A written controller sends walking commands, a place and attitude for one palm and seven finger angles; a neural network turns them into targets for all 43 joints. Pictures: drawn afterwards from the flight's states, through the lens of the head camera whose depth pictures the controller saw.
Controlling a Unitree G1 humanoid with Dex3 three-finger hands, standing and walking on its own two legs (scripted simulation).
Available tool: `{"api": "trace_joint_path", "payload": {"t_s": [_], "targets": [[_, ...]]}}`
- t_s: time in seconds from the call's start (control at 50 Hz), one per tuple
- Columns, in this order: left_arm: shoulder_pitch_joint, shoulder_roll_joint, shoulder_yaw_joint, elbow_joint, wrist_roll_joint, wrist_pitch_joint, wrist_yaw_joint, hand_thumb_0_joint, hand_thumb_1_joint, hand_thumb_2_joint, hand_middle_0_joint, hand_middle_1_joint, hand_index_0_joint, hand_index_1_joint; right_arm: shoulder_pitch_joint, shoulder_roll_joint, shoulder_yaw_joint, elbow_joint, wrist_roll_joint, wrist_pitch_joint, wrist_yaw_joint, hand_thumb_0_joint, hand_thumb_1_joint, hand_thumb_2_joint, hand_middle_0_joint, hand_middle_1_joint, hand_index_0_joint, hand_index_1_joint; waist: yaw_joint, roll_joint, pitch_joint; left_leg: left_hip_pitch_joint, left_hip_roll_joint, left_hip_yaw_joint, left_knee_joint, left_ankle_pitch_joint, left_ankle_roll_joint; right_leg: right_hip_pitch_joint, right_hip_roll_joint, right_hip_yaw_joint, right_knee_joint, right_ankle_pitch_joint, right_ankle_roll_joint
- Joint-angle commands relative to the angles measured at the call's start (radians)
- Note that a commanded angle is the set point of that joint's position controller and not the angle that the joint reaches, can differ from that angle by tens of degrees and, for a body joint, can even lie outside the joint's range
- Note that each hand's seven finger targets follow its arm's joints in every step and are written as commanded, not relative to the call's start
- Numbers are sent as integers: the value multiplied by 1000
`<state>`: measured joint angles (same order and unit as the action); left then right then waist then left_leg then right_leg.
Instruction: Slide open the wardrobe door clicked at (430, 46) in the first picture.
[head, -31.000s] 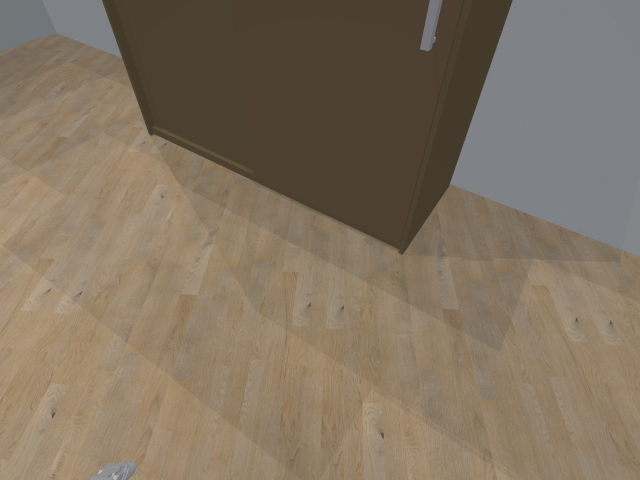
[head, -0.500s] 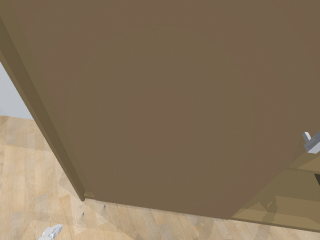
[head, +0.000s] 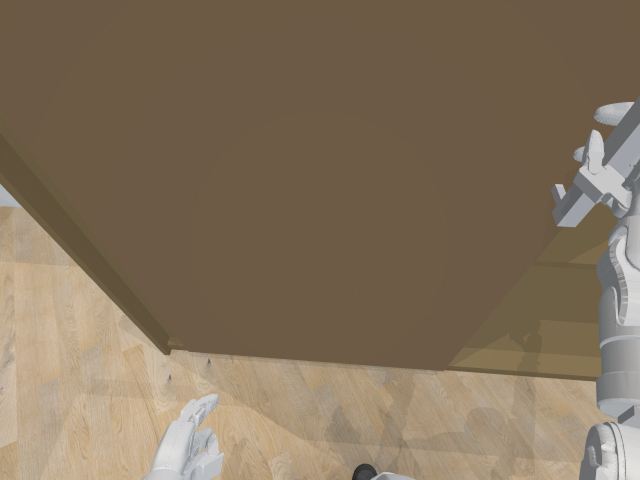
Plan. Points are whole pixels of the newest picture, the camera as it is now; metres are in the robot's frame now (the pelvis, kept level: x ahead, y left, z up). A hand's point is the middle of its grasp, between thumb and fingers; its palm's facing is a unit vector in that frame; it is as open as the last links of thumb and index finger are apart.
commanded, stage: stop walking and hold the door there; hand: right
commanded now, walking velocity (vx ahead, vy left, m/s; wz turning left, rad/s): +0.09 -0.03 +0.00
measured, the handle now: (614, 135) +0.45 -0.30 +0.19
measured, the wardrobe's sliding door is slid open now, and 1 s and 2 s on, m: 0.69 0.69 0.69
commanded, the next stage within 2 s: loosen the grip on the handle in 0.50 s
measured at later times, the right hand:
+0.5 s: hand (585, 171) +0.41 -0.27 +0.17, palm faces +0.39 +0.90 -0.18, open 5.6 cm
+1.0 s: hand (591, 170) +0.41 -0.28 +0.17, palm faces +0.40 +0.90 -0.18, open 12.3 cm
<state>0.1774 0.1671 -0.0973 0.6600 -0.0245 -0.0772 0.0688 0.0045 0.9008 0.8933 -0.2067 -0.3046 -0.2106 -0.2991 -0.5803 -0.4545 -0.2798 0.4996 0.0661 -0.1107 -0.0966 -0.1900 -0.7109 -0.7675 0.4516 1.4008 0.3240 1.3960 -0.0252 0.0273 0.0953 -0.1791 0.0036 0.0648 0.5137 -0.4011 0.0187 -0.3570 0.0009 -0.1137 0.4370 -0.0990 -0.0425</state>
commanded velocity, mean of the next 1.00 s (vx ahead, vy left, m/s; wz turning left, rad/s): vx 0.00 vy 0.00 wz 0.00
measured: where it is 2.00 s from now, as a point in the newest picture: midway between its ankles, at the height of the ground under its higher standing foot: outside the picture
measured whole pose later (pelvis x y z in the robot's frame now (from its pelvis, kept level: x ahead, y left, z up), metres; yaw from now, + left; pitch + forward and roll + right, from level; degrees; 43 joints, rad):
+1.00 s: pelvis -0.02 +0.00 -0.01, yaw +0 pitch +2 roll +2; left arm 0.29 0.27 0.00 0.73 -0.01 -0.07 0.05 0.01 0.90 0.89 -0.20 -0.30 -0.21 -0.30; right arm -0.71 -0.50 -0.35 0.74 -0.02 -0.05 -0.05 -0.02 0.32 -0.32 0.42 1.36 0.40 1.35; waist 0.03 0.00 -0.01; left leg -0.29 -0.04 0.08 0.61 -0.36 0.04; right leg -0.49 -0.04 -0.07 0.59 -0.14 -0.04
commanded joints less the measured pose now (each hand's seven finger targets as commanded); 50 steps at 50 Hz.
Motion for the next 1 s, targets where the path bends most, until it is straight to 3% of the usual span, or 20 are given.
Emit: {"api": "trace_joint_path", "payload": {"t_s": [0.0,0.04,0.1,0.2,0.26,0.36,0.54,0.56,0.58,0.6,0.62,0.64,0.66,0.68,0.7,0.74,0.82,0.86,0.94,0.98], "targets": [[13,216,102,-98,5,-24,28,0,900,900,-200,-300,-200,-300,-333,-302,-78,-71,-29,-56,16,0,-900,-900,450,1400,450,1400,52,55,-310,30,209,-234,-243,63,94,155,-105,123,56,-172,47],[10,215,103,-91,-15,-38,26,0,900,900,-200,-300,-200,-300,-373,-234,-31,-78,-25,-61,20,0,-900,-900,450,1400,450,1400,51,104,-294,-14,200,-193,-191,149,64,170,-101,130,90,-118,28],[12,240,108,-76,-20,-33,33,0,900,900,-200,-300,-200,-300,-323,-246,-52,-37,-28,-57,19,0,-900,-900,450,1400,450,1400,40,-12,-323,-5,129,-108,-90,370,-2,248,-151,145,59,154,-1],[19,254,113,-69,-19,-28,40,0,900,900,-200,-300,-200,-300,-286,-178,8,-43,-21,-70,23,0,-900,-900,450,1400,450,1400,38,-201,-274,-84,35,-71,-27,78,-17,252,-253,332,-87,4,-50],[32,255,116,-61,-14,-28,47,0,900,900,-200,-300,-200,-300,-256,-202,-12,4,-23,-72,12,0,-900,-900,450,1400,450,1400,34,-142,-234,-31,37,-77,-77,40,-8,157,-245,326,-146,-174,-44],[54,252,120,-68,-22,-19,44,0,900,900,-200,-300,-200,-300,-303,-222,-9,54,-25,-73,21,0,-900,-900,450,1400,450,1400,48,-1,-276,-39,157,-176,-179,181,26,192,-151,158,44,-28,17],[53,252,113,-65,-25,-1,46,0,900,900,-200,-300,-200,-300,-298,-231,-16,137,-26,-71,29,0,-900,-900,450,1400,450,1400,42,-18,-248,-78,123,-138,-138,238,-10,200,-178,181,55,63,-6],[57,254,115,-60,-25,0,47,0,900,900,-200,-300,-200,-300,-300,-248,-31,144,-28,-73,28,0,-900,-900,450,1400,450,1400,40,-8,-247,-83,124,-142,-143,233,-10,200,-173,176,59,49,-5],[107,212,105,-156,-55,-24,20,0,900,900,-200,-300,-200,-300,-1119,-759,-349,-181,-159,-147,-7,0,-900,-900,450,1400,450,1400,46,-219,-184,-93,61,-144,-163,50,-29,168,-79,131,-23,-200,3],[119,223,162,-7,53,-54,-7,0,900,900,-200,-300,-200,-300,-922,-507,-226,181,-208,-40,71,0,-779,-842,450,1400,450,1400,72,18,-380,-127,13,-70,-18,469,27,163,-25,77,80,133,0],[155,238,162,-46,26,-52,-26,0,900,900,-200,-300,-200,-300,-729,-304,-137,137,-120,-30,79,0,-658,-783,450,1400,450,1400,118,139,-368,-152,-40,-26,-25,534,0,235,-29,98,96,226,-16],[189,279,184,-43,46,-56,-34,0,900,900,-200,-300,-200,-300,-573,-415,-285,161,-131,-28,88,0,-538,-725,450,1400,450,1400,68,160,-453,-136,-26,-58,-32,557,-7,280,-43,104,80,245,-9],[119,261,167,-72,44,-57,-34,0,900,900,-200,-300,-200,-300,-632,-356,-197,52,-104,-39,107,0,-417,-667,450,1400,450,1400,63,50,-455,-134,-27,-76,-40,510,-8,300,-23,102,82,209,-7],[119,253,170,-71,51,-58,-27,0,900,900,-200,-300,-200,-300,-552,-390,-254,55,-93,-42,99,0,-296,-608,450,1400,450,1400,29,-53,-472,-108,-17,-88,-39,509,-1,315,-30,100,91,203,-3],[92,233,152,-77,46,-56,-37,0,900,900,-200,-300,-200,-300,-634,-304,-130,-19,-106,-46,100,0,-175,-550,450,1400,450,1400,50,-179,-442,-184,-17,-92,-48,386,8,330,-24,96,96,144,6],[87,228,145,-70,34,-51,-38,0,900,900,-200,-300,-200,-300,-617,-253,-67,7,-126,-32,80,0,67,-433,450,1400,450,1400,68,-249,-327,-286,-28,-81,-66,161,24,289,-32,122,79,-66,12],[80,244,148,-84,16,-44,-25,0,900,900,-200,-300,-200,-300,-562,-274,-79,21,-110,0,49,0,550,-200,423,1367,423,1367,78,-83,-308,-285,-28,-78,-84,18,7,192,-26,135,56,-222,-4],[77,253,151,-63,11,-41,-15,0,900,900,-200,-300,-200,-300,-574,-313,-122,36,-73,0,51,0,550,-200,397,1333,397,1333,72,-11,-307,-280,-24,-92,-97,-57,-4,156,-28,139,61,-252,-2],[76,241,144,-46,13,-39,-5,0,900,900,-200,-300,-200,-300,-638,-272,-55,23,-85,-10,35,0,550,-200,343,1267,343,1267,90,-52,-306,-321,-28,-100,-81,-77,-8,155,-25,141,85,-265,-3],[90,256,153,-39,21,-39,2,0,900,900,-200,-300,-200,-300,-611,-416,-169,-6,-108,-23,16,0,550,-200,317,1233,317,1233,58,-101,-357,-286,-28,-101,-77,-54,0,161,-28,145,84,-256,-3]]}}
